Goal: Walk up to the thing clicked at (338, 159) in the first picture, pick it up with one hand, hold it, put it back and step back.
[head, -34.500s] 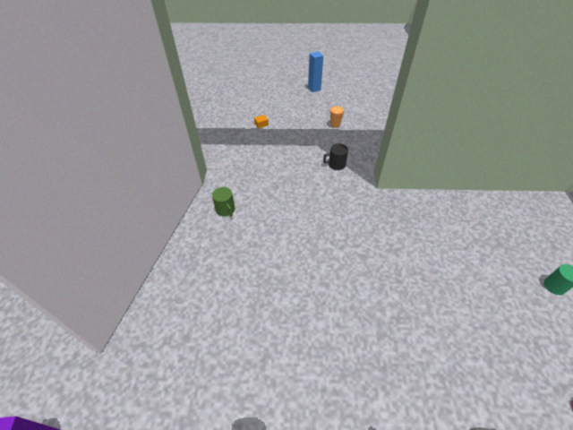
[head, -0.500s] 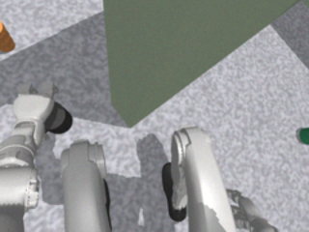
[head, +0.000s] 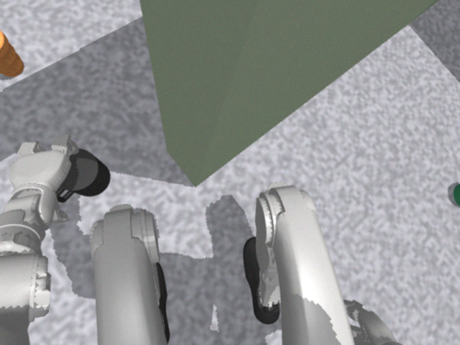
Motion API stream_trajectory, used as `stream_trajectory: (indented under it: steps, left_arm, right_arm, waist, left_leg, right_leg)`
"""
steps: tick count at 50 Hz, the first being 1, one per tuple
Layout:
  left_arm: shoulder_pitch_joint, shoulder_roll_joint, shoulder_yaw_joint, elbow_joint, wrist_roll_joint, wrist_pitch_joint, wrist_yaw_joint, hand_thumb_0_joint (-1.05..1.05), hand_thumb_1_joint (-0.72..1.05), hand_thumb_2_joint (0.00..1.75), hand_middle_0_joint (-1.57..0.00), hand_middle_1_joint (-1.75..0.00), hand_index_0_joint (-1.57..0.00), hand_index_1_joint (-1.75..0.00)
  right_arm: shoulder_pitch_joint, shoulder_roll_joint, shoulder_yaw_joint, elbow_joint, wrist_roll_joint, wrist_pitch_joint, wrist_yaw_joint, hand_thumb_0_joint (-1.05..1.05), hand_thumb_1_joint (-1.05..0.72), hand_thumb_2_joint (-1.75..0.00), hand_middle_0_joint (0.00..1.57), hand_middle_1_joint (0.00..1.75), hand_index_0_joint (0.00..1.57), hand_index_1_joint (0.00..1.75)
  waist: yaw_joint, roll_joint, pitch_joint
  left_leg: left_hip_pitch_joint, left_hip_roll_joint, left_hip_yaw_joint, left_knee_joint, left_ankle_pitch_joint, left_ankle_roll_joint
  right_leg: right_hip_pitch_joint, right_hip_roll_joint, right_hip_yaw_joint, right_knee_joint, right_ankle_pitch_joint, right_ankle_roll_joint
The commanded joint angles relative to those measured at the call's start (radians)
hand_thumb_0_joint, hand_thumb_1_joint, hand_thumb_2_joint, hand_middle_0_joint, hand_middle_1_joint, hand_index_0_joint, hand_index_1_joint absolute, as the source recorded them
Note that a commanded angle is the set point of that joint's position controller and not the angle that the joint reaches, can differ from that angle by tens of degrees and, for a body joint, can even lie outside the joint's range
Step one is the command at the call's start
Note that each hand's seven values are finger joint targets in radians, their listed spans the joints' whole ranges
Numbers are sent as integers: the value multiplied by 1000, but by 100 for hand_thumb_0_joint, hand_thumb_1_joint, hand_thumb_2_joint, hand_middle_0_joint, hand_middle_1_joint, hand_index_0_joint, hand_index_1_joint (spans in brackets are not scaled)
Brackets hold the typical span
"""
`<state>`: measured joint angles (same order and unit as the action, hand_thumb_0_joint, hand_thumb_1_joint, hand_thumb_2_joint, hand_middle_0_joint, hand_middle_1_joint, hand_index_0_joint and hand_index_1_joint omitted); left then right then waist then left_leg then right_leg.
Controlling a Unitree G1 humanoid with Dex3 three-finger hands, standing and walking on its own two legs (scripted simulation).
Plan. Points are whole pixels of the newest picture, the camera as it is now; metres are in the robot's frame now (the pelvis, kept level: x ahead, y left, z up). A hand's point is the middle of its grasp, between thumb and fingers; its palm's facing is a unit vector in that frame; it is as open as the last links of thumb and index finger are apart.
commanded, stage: approach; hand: left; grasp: from above
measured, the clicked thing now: (77, 179) +0.42 +0.28 -0.28
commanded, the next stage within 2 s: rest palm in 0.06 s
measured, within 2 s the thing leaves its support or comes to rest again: neither
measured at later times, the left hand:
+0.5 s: hand (67, 167) +0.43 +0.27 -0.20, palm faces -0.51 -0.11 -0.86, open 14.3 cm
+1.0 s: hand (77, 170) +0.43 +0.27 -0.25, palm faces -0.43 -0.12 -0.89, open 14.7 cm
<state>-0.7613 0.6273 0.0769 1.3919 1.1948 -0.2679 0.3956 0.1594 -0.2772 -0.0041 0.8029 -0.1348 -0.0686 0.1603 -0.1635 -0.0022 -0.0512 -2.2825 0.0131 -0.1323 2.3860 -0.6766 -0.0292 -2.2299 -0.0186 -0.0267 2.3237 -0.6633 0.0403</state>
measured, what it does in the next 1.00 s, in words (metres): stands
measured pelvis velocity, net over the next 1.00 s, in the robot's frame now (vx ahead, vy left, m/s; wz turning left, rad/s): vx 0.01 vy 0.00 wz -0.06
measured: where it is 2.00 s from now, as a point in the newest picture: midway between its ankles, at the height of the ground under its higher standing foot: (210, 306)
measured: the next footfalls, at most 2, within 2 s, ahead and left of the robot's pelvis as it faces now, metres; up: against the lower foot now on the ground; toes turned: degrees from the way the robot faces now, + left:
none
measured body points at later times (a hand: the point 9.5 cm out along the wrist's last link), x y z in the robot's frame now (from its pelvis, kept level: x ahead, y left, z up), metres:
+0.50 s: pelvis +0.00 +0.00 -0.02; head +0.24 +0.05 +0.37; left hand +0.45 +0.28 -0.15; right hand +0.06 -0.27 -0.13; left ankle +0.08 +0.13 -0.30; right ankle +0.10 -0.13 -0.30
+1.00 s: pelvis +0.01 +0.00 -0.04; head +0.25 +0.07 +0.34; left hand +0.45 +0.27 -0.19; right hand +0.06 -0.27 -0.14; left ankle +0.08 +0.13 -0.30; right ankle +0.10 -0.13 -0.30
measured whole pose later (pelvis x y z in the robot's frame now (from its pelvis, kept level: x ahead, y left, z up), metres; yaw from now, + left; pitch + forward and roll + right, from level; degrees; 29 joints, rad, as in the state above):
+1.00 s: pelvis +0.01 +0.00 -0.04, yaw -3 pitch +30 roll -8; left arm -0.88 0.74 0.22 1.68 1.32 -0.24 0.67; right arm 0.07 -0.30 0.07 0.83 -0.29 -0.18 0.26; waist -0.28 -0.04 0.02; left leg -2.36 0.01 -0.20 2.55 -0.72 -0.04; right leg -2.29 0.01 -0.06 2.44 -0.68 0.06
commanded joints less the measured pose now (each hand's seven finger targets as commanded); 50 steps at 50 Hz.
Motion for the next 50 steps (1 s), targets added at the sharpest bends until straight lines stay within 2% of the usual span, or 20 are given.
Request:
stream_trajectory:
  steps: [1, 3, 5, 8, 13, 14, 16, 20, 23, 27, 31, 32, 35, 39, 43, 45, 46, 47, 48, 50]
  left_arm:
    - [-323, 174, 11, -207, 57, -93, 147, 0, -55, 100, -7, -105, -8, -105]
    - [-350, 164, 22, -170, 85, -82, 217, 0, -54, 99, -7, -105, -7, -104]
    - [-395, 220, 66, -216, 102, -42, 275, 0, -59, 104, -7, -101, -6, -102]
    - [-441, 209, 51, -137, 103, 43, 297, 0, -61, 111, -8, -100, -4, -103]
    - [-506, 218, 24, 51, 99, 125, 244, 0, -61, 107, -6, -95, -3, -99]
    - [-440, 221, 38, 76, 87, 131, 224, 0, -61, 107, -6, -96, -3, -99]
    - [-344, 167, 9, 196, 57, 145, 174, 0, -58, 103, -6, -99, -4, -100]
    - [-275, 273, 75, 169, 42, 120, 101, 0, -55, 99, -6, -102, -6, -102]
    - [-336, 282, 82, 78, 35, 61, 89, 0, -56, 100, -6, -101, -5, -102]
    - [-390, 323, 108, 0, 61, -35, 142, 0, -56, 100, -6, -100, -5, -101]
    - [-384, 356, 111, 39, 99, -75, 223, 0, -55, 100, -6, -99, -5, -100]
    - [-368, 363, 129, 23, 100, -78, 249, 0, -56, 101, -6, -97, -4, -99]
    - [-349, 336, 116, 68, 128, -51, 304, 0, -57, 103, -6, -95, -4, -97]
    - [-372, 334, 107, 103, 125, -4, 339, 0, -60, 106, -6, -91, -3, -95]
    - [-345, 354, 133, 139, 121, 33, 337, 0, -59, 104, -6, -93, -3, -96]
    - [-361, 353, 133, 171, 124, 47, 323, 0, -57, 103, -6, -94, -3, -96]
    - [-355, 388, 163, 190, 114, 48, 322, 0, -57, 103, -6, -94, -3, -97]
    - [-362, 348, 135, 190, 107, 47, 312, 0, -58, 104, -6, -93, -3, -96]
    - [-350, 384, 168, 196, 106, 44, 309, 0, -57, 102, -6, -95, -3, -97]
    - [-347, 374, 165, 189, 104, 36, 295, 0, -58, 103, -6, -94, -3, -97]
  right_arm:
    - [142, -231, -95, -22, -22, -26, -10, 0, -91, -90, 20, 30, 20, 30]
    - [126, -238, -100, -11, -44, -35, -4, 0, -91, -90, 20, 30, 20, 30]
    - [120, -252, -117, 4, -44, -32, -9, 0, -91, -90, 20, 30, 20, 30]
    - [95, -248, -113, 5, -50, -34, -4, 0, -91, -90, 20, 30, 20, 30]
    - [126, -246, -71, 35, -57, -43, 10, 0, -90, -90, 20, 30, 20, 30]
    - [133, -238, -66, 41, -56, -42, 12, 0, -90, -90, 20, 30, 20, 30]
    - [107, -235, -50, 16, -55, -51, 22, 0, -90, -90, 20, 30, 20, 30]
    - [125, -253, -47, -10, -57, -44, 28, 0, -90, -90, 20, 30, 20, 30]
    - [143, -257, -34, -32, -59, -38, 36, 0, -90, -90, 20, 30, 20, 30]
    - [153, -265, -28, -26, -76, -35, 37, 0, -90, -90, 20, 30, 20, 30]
    - [136, -268, -12, -14, -105, -56, 42, 0, -89, -90, 20, 30, 20, 30]
    - [129, -273, -21, -7, -106, -56, 39, 0, -89, -90, 20, 30, 20, 30]
    - [117, -275, -17, 17, -136, -67, 47, 0, -89, -90, 20, 30, 20, 30]
    - [111, -286, -12, 47, -149, -88, 63, 0, -89, -90, 20, 30, 20, 30]
    - [113, -288, -1, 47, -153, -98, 84, 0, -89, -90, 20, 30, 20, 30]
    - [112, -293, 0, 37, -157, -108, 96, 0, -89, -90, 20, 30, 20, 30]
    - [128, -304, 0, 48, -160, -109, 99, 0, -89, -90, 20, 30, 20, 30]
    - [113, -298, 1, 29, -158, -115, 103, 0, -89, -90, 20, 30, 20, 30]
    - [122, -304, -3, 44, -159, -116, 105, 0, -89, -90, 20, 30, 20, 30]
    - [123, -300, -3, 38, -159, -116, 108, 0, -89, -90, 20, 30, 20, 30]
  waist:
    - [-47, 219, -662]
    - [-70, 254, -628]
    - [-54, 308, -690]
    - [-65, 342, -672]
    - [-103, 261, -597]
    - [-78, 234, -605]
    - [-83, 175, -566]
    - [-59, 153, -589]
    - [-82, 163, -600]
    - [-95, 206, -626]
    - [-105, 222, -598]
    - [-86, 241, -609]
    - [-97, 280, -601]
    - [-108, 301, -582]
    - [-97, 310, -587]
    - [-120, 283, -561]
    - [-124, 264, -550]
    - [-121, 257, -546]
    - [-123, 270, -541]
    - [-126, 262, -549]
  left_leg:
    - [494, -26, 106, -211, 98, 43]
    - [507, -26, 101, -217, 85, 44]
    - [571, -24, 106, -241, 102, 41]
    - [578, -18, 106, -258, 71, 34]
    - [462, -26, 106, -216, 61, 54]
    - [455, -30, 106, -218, 86, 57]
    - [406, -38, 110, -205, 108, 63]
    - [373, -40, 121, -185, 171, 71]
    - [385, -36, 109, -166, 179, 67]
    - [394, -31, 101, -139, 154, 59]
    - [377, -30, 98, -113, 90, 56]
    - [389, -30, 98, -126, 77, 55]
    - [427, -27, 94, -128, 78, 47]
    - [408, -25, 92, -122, 89, 48]
    - [409, -24, 91, -108, 141, 48]
    - [393, -24, 93, -87, 157, 52]
    - [377, -23, 87, -80, 155, 53]
    - [377, -25, 85, -86, 147, 53]
    - [388, -22, 82, -86, 156, 54]
    - [377, -24, 81, -82, 156, 56]
  right_leg:
    - [274, 44, -104, -220, 120, -70]
    - [221, 37, -123, -200, 105, -64]
    - [201, 30, -123, -192, 111, -58]
    - [153, 24, -129, -188, 94, -61]
    - [169, 28, -128, -200, 116, -60]
    - [202, 31, -126, -210, 131, -62]
    - [228, 35, -126, -203, 152, -61]
    - [332, 39, -117, -190, 221, -59]
    - [337, 42, -121, -175, 233, -59]
    - [340, 49, -126, -173, 208, -57]
    - [296, 54, -124, -157, 134, -58]
    - [281, 55, -129, -161, 114, -58]
    - [237, 59, -149, -138, 110, -56]
    - [222, 60, -157, -135, 132, -55]
    - [253, 64, -163, -116, 197, -59]
    - [265, 60, -165, -108, 224, -53]
    - [272, 60, -169, -103, 226, -52]
    - [262, 59, -171, -104, 215, -51]
    - [269, 58, -175, -100, 224, -48]
    - [284, 59, -172, -103, 226, -46]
